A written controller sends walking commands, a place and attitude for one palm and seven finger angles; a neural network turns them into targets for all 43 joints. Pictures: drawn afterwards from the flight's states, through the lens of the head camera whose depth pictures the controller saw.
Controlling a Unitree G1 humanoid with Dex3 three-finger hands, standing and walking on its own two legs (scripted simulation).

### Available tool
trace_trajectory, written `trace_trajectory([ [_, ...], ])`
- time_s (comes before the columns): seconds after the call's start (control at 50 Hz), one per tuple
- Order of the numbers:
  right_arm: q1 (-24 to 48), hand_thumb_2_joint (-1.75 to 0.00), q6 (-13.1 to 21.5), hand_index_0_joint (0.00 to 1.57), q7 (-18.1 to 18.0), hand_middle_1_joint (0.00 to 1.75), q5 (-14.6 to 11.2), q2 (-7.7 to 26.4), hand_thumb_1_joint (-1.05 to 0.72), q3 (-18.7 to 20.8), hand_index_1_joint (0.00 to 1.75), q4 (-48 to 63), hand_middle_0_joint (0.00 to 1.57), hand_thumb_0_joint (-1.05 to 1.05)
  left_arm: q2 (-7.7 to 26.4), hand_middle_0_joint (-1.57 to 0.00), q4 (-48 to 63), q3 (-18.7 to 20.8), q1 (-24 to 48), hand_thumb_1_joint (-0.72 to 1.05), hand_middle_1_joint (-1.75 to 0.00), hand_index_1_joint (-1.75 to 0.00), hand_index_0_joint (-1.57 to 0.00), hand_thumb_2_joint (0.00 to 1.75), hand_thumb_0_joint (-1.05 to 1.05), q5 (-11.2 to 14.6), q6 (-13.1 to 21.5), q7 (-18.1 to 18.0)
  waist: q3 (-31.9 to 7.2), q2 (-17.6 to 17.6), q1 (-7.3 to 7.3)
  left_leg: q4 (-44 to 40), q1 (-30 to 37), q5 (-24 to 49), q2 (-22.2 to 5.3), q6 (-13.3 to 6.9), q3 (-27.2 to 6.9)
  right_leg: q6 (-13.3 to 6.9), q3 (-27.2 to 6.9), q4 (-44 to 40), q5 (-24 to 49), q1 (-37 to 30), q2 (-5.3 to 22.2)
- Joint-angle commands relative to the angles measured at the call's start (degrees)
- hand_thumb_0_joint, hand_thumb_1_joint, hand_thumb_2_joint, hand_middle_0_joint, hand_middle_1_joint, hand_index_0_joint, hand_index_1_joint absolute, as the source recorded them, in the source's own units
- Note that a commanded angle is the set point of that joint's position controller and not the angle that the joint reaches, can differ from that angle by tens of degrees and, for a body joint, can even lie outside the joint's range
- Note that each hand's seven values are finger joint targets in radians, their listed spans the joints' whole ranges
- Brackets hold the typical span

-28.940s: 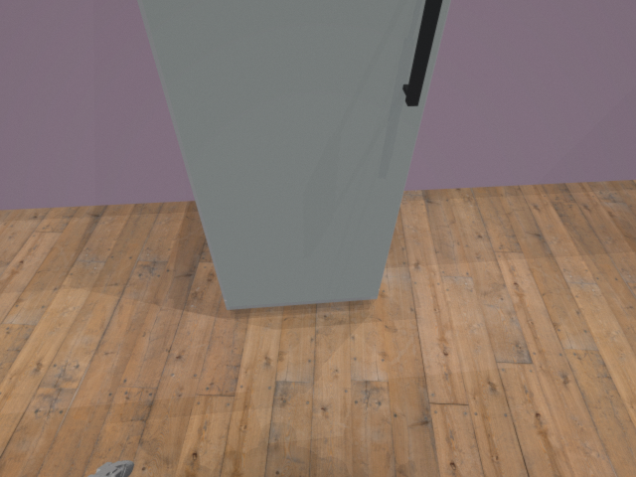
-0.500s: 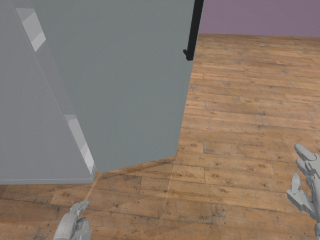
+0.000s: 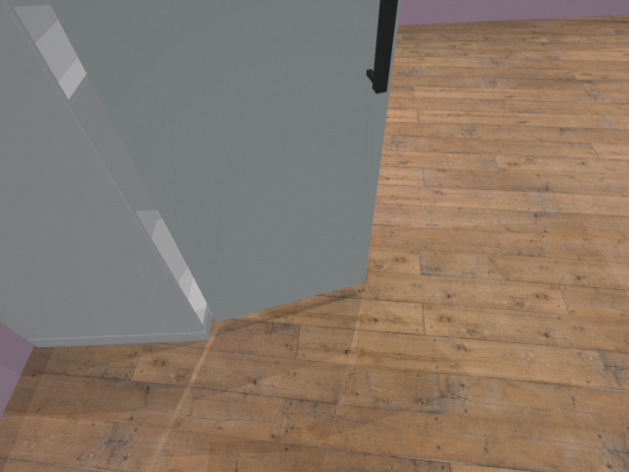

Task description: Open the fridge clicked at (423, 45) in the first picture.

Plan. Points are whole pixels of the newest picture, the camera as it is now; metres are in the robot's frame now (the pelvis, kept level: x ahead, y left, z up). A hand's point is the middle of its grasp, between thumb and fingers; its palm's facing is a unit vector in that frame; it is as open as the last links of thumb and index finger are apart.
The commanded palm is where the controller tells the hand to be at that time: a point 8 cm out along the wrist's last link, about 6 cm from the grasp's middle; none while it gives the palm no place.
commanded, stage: let the arm hang, fingers relaxed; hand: right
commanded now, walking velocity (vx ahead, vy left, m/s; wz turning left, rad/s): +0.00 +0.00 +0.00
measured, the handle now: (382, 8) +0.75 -0.08 +0.22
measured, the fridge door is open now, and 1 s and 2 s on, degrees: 75 75 75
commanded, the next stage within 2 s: look to check the result in 0.52 s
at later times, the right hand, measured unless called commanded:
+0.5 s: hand out of the picture +0.11 -0.24 -0.15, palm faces -0.03 +0.95 -0.32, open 7.4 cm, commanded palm none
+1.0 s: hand out of the picture +0.10 -0.24 -0.16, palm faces -0.05 +0.94 -0.34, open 7.4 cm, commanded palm none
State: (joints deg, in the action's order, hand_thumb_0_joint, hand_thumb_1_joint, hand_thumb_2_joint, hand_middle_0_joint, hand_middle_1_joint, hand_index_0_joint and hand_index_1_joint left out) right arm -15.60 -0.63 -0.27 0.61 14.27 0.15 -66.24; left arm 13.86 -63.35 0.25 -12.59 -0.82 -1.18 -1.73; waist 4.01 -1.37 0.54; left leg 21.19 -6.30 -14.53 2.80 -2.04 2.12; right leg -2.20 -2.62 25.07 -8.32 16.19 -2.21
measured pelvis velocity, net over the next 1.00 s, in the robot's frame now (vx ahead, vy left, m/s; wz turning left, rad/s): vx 0.03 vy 0.00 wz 0.03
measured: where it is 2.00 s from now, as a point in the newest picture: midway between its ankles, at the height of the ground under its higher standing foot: outside the picture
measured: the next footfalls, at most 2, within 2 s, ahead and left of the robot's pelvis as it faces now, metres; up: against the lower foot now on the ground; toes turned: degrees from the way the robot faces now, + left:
none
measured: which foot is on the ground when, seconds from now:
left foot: down 0.00-1.00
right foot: down 0.00-1.00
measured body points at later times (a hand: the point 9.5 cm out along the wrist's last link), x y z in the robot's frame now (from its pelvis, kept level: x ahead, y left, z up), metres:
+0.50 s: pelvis +0.02 +0.00 +0.00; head +0.02 +0.00 +0.45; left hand +0.10 +0.29 -0.13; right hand +0.11 -0.29 -0.13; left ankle -0.03 +0.10 -0.74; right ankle +0.05 -0.09 -0.74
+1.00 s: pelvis +0.03 +0.00 +0.01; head +0.05 +0.01 +0.45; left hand +0.09 +0.29 -0.14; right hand +0.10 -0.29 -0.13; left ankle -0.03 +0.10 -0.74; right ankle +0.05 -0.09 -0.74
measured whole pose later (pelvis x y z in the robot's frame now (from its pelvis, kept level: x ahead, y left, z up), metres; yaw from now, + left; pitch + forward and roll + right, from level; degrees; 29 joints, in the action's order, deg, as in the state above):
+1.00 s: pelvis +0.03 +0.00 +0.01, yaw +2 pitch +0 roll +0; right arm -7.3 0.7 -0.5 0.5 18.9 0.3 -64.9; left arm 17.8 -65.0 0.1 -6.0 -0.6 0.0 -1.0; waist 2.6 0.0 -0.2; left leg 16.6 -1.9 -14.3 1.9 -1.9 -0.3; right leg -2.1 -0.5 18.8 -7.9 10.4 -2.7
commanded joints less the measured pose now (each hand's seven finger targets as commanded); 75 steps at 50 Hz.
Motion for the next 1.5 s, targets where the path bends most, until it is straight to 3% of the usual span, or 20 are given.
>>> trace_trajectory([
  [0.0, 2.0, -0.9, 1.7, 0.2, -0.5, 0.3, 0.1, 9.3, -0.9, 1.8, 0.3, 2.7, 0.2, 0.0, 11.3, -0.2, 3.3, 2.1, 2.3, 0.9, -0.3, -0.3, -0.2, 0.9, 0.0, -0.3, 1.6, -0.5, -2.9, 2.8, -0.8, -5.6, -3.3, -2.7, -7.8, -2.2, -7.1, -1.4, -8.3, -6.4, -3.0, -3.6, 7.8],
  [0.24, 6.7, -0.9, 2.4, 0.2, -0.6, 0.3, 0.3, 13.0, -0.9, 2.0, 0.3, 4.4, 0.2, 0.0, 12.9, -0.2, 2.5, 2.3, 6.0, 0.9, -0.3, -0.3, -0.2, 0.9, 0.0, -0.2, 2.2, 0.2, -4.2, -0.7, -0.67, -5.1, -2.5, 3.2, -8.6, -1.2, -7.1, -1.3, -7.8, -7.2, 5.2, -6.6, 8.1],
  [0.42, 9.6, -0.9, 2.8, 0.2, -0.6, 0.3, 0.2, 14.6, -0.9, 2.3, 0.3, 5.4, 0.2, 0.0, 14.6, -0.2, 2.3, 2.1, 8.4, 0.9, -0.3, -0.3, -0.2, 0.9, 0.0, -0.2, 2.6, 0.4, -6.0, 1.5, -0.92, -5.7, -0.6, 8.6, -9.6, -0.8, -7.8, -0.6, -6.8, -7.2, 10.5, -9.3, 8.2],
  [0.44, 9.6, -0.9, 2.9, 0.2, -0.7, 0.3, 0.2, 15.0, -0.9, 2.3, 0.3, 5.6, 0.2, 0.0, 14.8, -0.2, 2.6, 2.1, 8.4, 0.9, -0.3, -0.3, -0.2, 0.9, 0.0, -0.2, 2.7, 0.4, -6.8, 0.6, -0.88, -5.8, 0.0, 10.1, -9.6, -0.7, -7.8, -0.6, -6.5, -6.6, 11.7, -9.7, 8.3],
  [0.62, 10.3, -0.9, 2.7, 0.2, -0.5, 0.3, 0.0, 15.4, -0.9, 2.3, 0.3, 5.2, 0.2, 0.0, 16.1, -0.2, 2.5, 1.9, 9.3, 0.9, -0.3, -0.3, -0.2, 0.9, 0.0, -0.2, 2.7, 0.3, -6.5, 3.2, -1.03, -6.7, 0.6, 9.5, -9.6, -0.8, -8.4, -0.2, -6.4, -7.4, 11.3, -10.7, 8.5],
  [1.08, 9.7, -0.9, 2.8, 0.2, -0.9, 0.3, 0.0, 15.4, -0.9, 2.1, 0.3, 4.6, 0.2, 0.0, 15.9, -0.2, 1.6, 2.0, 8.6, 0.9, -0.3, -0.3, -0.2, 0.9, 0.0, 0.1, 2.6, 0.0, -7.2, 0.2, -1.25, -6.8, 1.3, 14.7, -9.8, -0.6, -8.3, -0.3, -5.5, -6.9, 14.3, -13.1, 8.9],
  [1.38, 9.9, -0.9, 2.9, 0.2, -1.0, 0.3, 0.0, 15.7, -0.9, 2.4, 0.3, 5.1, 0.2, 0.0, 16.0, -0.2, 1.9, 2.1, 8.8, 0.9, -0.3, -0.3, -0.2, 0.9, 0.0, 0.1, 2.6, 0.0, -6.6, 0.8, -1.23, -7.2, 2.0, 18.1, -10.1, 0.0, -8.8, 0.0, -4.7, -6.7, 14.7, -13.1, 8.8],
  [1.48, 10.2, -0.9, 2.8, 0.2, -0.9, 0.3, -0.1, 15.7, -0.9, 2.3, 0.3, 5.0, 0.2, 0.0, 16.3, -0.2, 1.8, 2.0, 9.1, 0.9, -0.3, -0.3, -0.2, 0.9, 0.0, 0.1, 2.5, 0.0, -4.9, 1.0, -1.21, -7.9, 1.0, 14.8, -9.8, -0.1, -8.9, 0.1, -4.9, -7.5, 12.5, -12.4, 8.9],
])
